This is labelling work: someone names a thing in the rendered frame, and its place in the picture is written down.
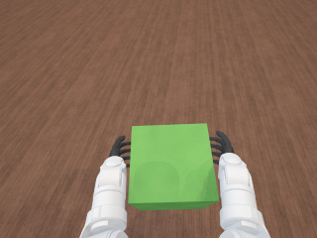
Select left robot hand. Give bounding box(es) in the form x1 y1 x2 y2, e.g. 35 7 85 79
109 135 132 168

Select robot right forearm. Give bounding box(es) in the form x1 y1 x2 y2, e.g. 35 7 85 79
218 153 270 238

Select right robot hand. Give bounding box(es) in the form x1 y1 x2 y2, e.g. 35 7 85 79
209 131 235 165

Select carton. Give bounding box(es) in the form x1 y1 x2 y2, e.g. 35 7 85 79
128 123 219 210

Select right robot upper arm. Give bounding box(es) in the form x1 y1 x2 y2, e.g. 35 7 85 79
219 228 260 238

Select robot left forearm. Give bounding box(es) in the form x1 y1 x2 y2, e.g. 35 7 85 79
79 156 128 238

